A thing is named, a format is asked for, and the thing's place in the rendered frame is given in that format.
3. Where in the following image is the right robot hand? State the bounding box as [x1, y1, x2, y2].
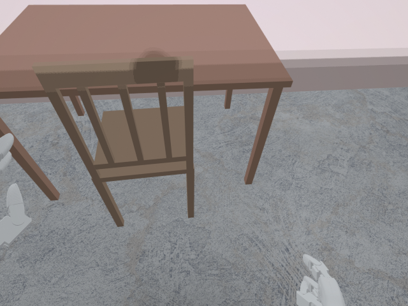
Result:
[296, 254, 346, 306]

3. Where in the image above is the chair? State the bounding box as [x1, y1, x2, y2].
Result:
[32, 56, 194, 227]

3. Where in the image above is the left robot hand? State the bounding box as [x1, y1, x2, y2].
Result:
[0, 133, 32, 248]

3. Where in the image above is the table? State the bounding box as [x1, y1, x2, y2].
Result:
[0, 4, 293, 201]

